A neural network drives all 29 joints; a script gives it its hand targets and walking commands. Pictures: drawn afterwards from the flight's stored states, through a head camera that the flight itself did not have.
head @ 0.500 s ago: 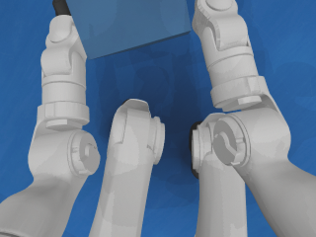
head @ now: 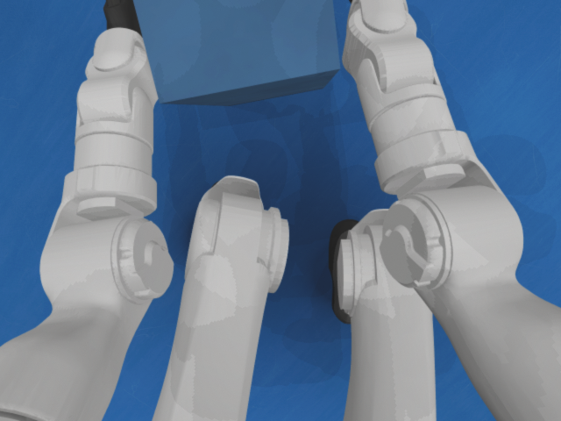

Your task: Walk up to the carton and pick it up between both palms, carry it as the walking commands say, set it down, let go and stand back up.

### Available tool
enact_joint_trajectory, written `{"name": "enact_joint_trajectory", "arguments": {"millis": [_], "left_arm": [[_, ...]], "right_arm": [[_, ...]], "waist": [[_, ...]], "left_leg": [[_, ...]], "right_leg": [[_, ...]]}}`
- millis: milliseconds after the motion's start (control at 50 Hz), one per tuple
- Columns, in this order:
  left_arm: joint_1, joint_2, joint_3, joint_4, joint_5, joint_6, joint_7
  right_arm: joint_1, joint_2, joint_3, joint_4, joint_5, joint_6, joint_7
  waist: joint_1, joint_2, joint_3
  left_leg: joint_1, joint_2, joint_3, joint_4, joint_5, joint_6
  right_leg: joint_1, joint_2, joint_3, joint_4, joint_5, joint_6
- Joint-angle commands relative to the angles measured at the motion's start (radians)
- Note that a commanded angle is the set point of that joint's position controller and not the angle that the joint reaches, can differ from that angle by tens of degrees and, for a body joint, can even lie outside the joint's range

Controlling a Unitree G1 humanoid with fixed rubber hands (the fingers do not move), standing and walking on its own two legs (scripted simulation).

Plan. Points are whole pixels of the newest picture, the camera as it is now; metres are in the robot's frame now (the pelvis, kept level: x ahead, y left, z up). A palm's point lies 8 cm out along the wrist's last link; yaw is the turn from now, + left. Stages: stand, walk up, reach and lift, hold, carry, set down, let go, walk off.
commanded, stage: set down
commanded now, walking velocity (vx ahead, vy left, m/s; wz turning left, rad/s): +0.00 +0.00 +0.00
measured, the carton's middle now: (253, 22) +0.52 +0.13 -0.23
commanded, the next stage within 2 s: none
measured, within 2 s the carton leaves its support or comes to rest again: rests again in 0.44 s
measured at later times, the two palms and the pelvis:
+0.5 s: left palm (135, 36) +0.47 +0.25 -0.17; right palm (374, 0) +0.54 +0.00 -0.16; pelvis +0.03 +0.00 +0.00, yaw +0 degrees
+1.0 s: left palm (128, 35) +0.47 +0.25 -0.17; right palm (375, 14) +0.54 -0.01 -0.17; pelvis +0.02 +0.01 +0.01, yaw +0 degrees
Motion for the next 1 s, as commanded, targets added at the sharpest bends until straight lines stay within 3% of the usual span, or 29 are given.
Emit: {"name": "enact_joint_trajectory", "arguments": {"millis": [0,20,40,60,80,200,240,280,320,340,360,380,400,420,500,520,540,560,580,620,660,680,820,840,900,920,940,960,980], "left_arm": [[-0.719,-0.887,-0.443,-0.167,-0.099,-0.068,-0.264],[-0.71,-0.884,-0.447,-0.177,-0.109,-0.072,-0.265],[-0.683,-0.892,-0.438,-0.162,-0.107,-0.077,-0.261],[-0.648,-0.9,-0.439,-0.157,-0.101,-0.08,-0.259],[-0.603,-0.893,-0.428,-0.146,-0.095,-0.085,-0.257],[-0.484,-0.875,-0.378,-0.097,-0.09,-0.111,-0.244],[-0.458,-0.852,-0.367,-0.066,-0.089,-0.117,-0.243],[-0.483,-0.819,-0.34,-0.044,-0.073,-0.118,-0.249],[-0.525,-0.768,-0.327,-0.061,-0.062,-0.121,-0.254],[-0.559,-0.744,-0.332,-0.077,-0.053,-0.122,-0.253],[-0.537,-0.727,-0.32,-0.064,-0.044,-0.125,-0.252],[-0.557,-0.719,-0.334,-0.077,-0.055,-0.131,-0.249],[-0.558,-0.692,-0.317,-0.086,-0.041,-0.138,-0.248],[-0.544,-0.713,-0.331,-0.078,-0.049,-0.141,-0.247],[-0.52,-0.672,-0.329,-0.088,-0.068,-0.157,-0.237],[-0.518,-0.645,-0.315,-0.076,-0.07,-0.16,-0.233],[-0.491,-0.661,-0.327,-0.065,-0.074,-0.16,-0.231],[-0.479,-0.634,-0.307,-0.043,-0.08,-0.166,-0.227],[-0.444,-0.595,-0.291,-0.023,-0.066,-0.164,-0.215],[-0.418,-0.533,-0.282,-0.033,-0.072,-0.183,-0.189],[-0.36,-0.487,-0.255,-0.007,-0.074,-0.2,-0.156],[-0.308,-0.404,-0.213,0.017,-0.058,-0.208,-0.134],[-0.175,0.001,-0.119,0.015,-0.082,-0.277,-0.007],[-0.12,0.079,-0.083,0.062,-0.077,-0.277,0.008],[-0.07,0.148,-0.067,0.053,-0.093,-0.299,0.04],[-0.049,0.156,-0.056,0.063,-0.103,-0.302,0.042],[-0.098,0.152,-0.071,0.045,-0.121,-0.305,0.042],[-0.04,0.154,-0.055,0.074,-0.112,-0.305,0.041],[-0.056,0.163,-0.059,0.087,-0.121,-0.304,0.041]], "right_arm": [[-0.296,0.952,0.337,0.089,0.049,0.025,0.26],[-0.287,0.954,0.345,0.064,0.053,0.021,0.262],[-0.285,0.973,0.359,0.061,0.061,0.014,0.265],[-0.269,0.975,0.359,0.055,0.054,0.01,0.268],[-0.264,0.986,0.389,0.012,0.07,0.002,0.271],[-0.293,0.998,0.488,-0.073,0.116,-0.02,0.267],[-0.286,0.988,0.501,-0.081,0.117,-0.023,0.255],[-0.263,0.949,0.463,-0.02,0.08,-0.017,0.243],[-0.226,0.926,0.424,0.038,0.063,-0.01,0.238],[-0.219,0.909,0.397,0.061,0.055,-0.011,0.234],[-0.207,0.904,0.384,0.062,0.049,-0.013,0.231],[-0.211,0.885,0.383,0.062,0.054,-0.018,0.227],[-0.191,0.878,0.366,0.078,0.053,-0.023,0.222],[-0.194,0.862,0.361,0.071,0.057,-0.03,0.219],[-0.179,0.822,0.374,0.038,0.071,-0.047,0.208],[-0.18,0.8,0.384,0.04,0.072,-0.046,0.206],[-0.175,0.782,0.37,0.026,0.069,-0.053,0.205],[-0.173,0.764,0.381,0.02,0.068,-0.057,0.199],[-0.181,0.69,0.352,0.016,0.06,-0.065,0.192],[-0.185,0.639,0.371,-0.034,0.08,-0.08,0.18],[-0.187,0.553,0.369,-0.072,0.084,-0.099,0.161],[-0.168,0.463,0.349,-0.07,0.077,-0.105,0.148],[-0.057,0.041,0.298,-0.075,0.095,-0.109,0.053],[-0.061,-0.049,0.293,-0.09,0.103,-0.114,0.038],[-0.041,-0.109,0.291,-0.108,0.122,-0.122,0.021],[-0.046,-0.109,0.302,-0.116,0.133,-0.125,0.018],[-0.058,-0.119,0.297,-0.111,0.144,-0.121,0.021],[-0.048,-0.125,0.311,-0.122,0.15,-0.126,0.021],[-0.079,-0.135,0.31,-0.148,0.159,-0.126,0.021]], "waist": [[0.087,0.034,-1.516],[0.07,0.022,-1.517],[0.089,0.015,-1.534],[0.081,0.011,-1.526],[0.106,-0.016,-1.547],[0.179,-0.114,-1.558],[0.186,-0.137,-1.552],[0.16,-0.152,-1.474],[0.155,-0.129,-1.41],[0.14,-0.1,-1.383],[0.156,-0.088,-1.368],[0.132,-0.087,-1.361],[0.148,-0.057,-1.337],[0.135,-0.032,-1.361],[0.135,-0.023,-1.437],[0.135,-0.053,-1.442],[0.126,-0.027,-1.442],[0.13,-0.064,-1.434],[0.121,-0.044,-1.397],[0.14,-0.045,-1.407],[0.138,-0.074,-1.412],[0.155,-0.059,-1.382],[0.125,-0.061,-1.33],[0.135,-0.055,-1.322],[0.123,-0.054,-1.371],[0.12,-0.086,-1.392],[0.108,-0.064,-1.394],[0.127,-0.073,-1.392],[0.115,-0.081,-1.388]], "left_leg": [[0.539,-0.064,0.227,-0.143,0.251,0.063],[0.552,-0.065,0.214,-0.143,0.286,0.067],[0.565,-0.068,0.211,-0.135,0.308,0.068],[0.573,-0.07,0.203,-0.138,0.34,0.068],[0.58,-0.074,0.199,-0.128,0.381,0.075],[0.565,-0.077,0.194,-0.112,0.449,0.098],[0.524,-0.072,0.209,-0.11,0.416,0.098],[0.449,-0.062,0.212,-0.11,0.347,0.098],[0.421,-0.059,0.218,-0.125,0.298,0.099],[0.406,-0.054,0.223,-0.129,0.271,0.096],[0.392,-0.06,0.233,-0.14,0.256,0.097],[0.386,-0.056,0.228,-0.133,0.252,0.095],[0.373,-0.055,0.235,-0.133,0.236,0.095],[0.38,-0.055,0.237,-0.138,0.249,0.089],[0.414,-0.055,0.235,-0.133,0.306,0.079],[0.428,-0.051,0.226,-0.132,0.309,0.082],[0.429,-0.053,0.229,-0.133,0.307,0.078],[0.428,-0.053,0.221,-0.13,0.303,0.078],[0.424,-0.05,0.221,-0.137,0.296,0.076],[0.464,-0.048,0.217,-0.138,0.327,0.076],[0.471,-0.047,0.209,-0.146,0.326,0.077],[0.461,-0.044,0.213,-0.155,0.309,0.08],[0.494,-0.017,0.189,-0.216,0.277,0.083],[0.504,-0.006,0.185,-0.208,0.276,0.079],[0.552,-0.002,0.166,-0.219,0.303,0.08],[0.545,0.002,0.167,-0.216,0.319,0.076],[0.545,0.005,0.163,-0.222,0.303,0.078],[0.542,0.005,0.168,-0.221,0.308,0.082],[0.552,0.015,0.155,-0.217,0.323,0.087]], "right_leg": [[0.372,-0.008,-0.164,-0.221,0.196,-0.085],[0.354,-0.004,-0.173,-0.211,0.221,-0.077],[0.342,-0.006,-0.166,-0.208,0.231,-0.079],[0.322,-0.004,-0.169,-0.206,0.241,-0.075],[0.32,-0.003,-0.174,-0.203,0.275,-0.067],[0.264,-0.003,-0.17,-0.201,0.323,-0.043],[0.28,-0.005,-0.169,-0.21,0.315,-0.04],[0.263,-0.01,-0.157,-0.228,0.272,-0.042],[0.251,-0.01,-0.153,-0.234,0.249,-0.047],[0.233,-0.002,-0.148,-0.237,0.228,-0.053],[0.255,-0.001,-0.144,-0.249,0.224,-0.053],[0.242,-0.003,-0.149,-0.241,0.226,-0.054],[0.237,-0.004,-0.134,-0.251,0.209,-0.059],[0.254,-0.006,-0.134,-0.251,0.224,-0.063],[0.283,-0.006,-0.14,-0.245,0.272,-0.059],[0.276,-0.008,-0.147,-0.241,0.277,-0.052],[0.278,-0.007,-0.139,-0.24,0.267,-0.056],[0.269,-0.013,-0.148,-0.245,0.259,-0.051],[0.243,-0.012,-0.151,-0.239,0.241,-0.049],[0.234,-0.012,-0.153,-0.239,0.238,-0.046],[0.247,-0.02,-0.159,-0.24,0.236,-0.038],[0.235,-0.022,-0.153,-0.241,0.212,-0.039],[0.287,-0.071,-0.142,-0.262,0.162,-0.027],[0.273,-0.078,-0.139,-0.268,0.142,-0.025],[0.32,-0.093,-0.14,-0.263,0.165,-0.015],[0.355,-0.101,-0.145,-0.261,0.192,-0.01],[0.337,-0.103,-0.139,-0.262,0.174,-0.015],[0.34,-0.106,-0.14,-0.267,0.174,-0.012],[0.317,-0.109,-0.139,-0.261,0.181,-0.007]]}}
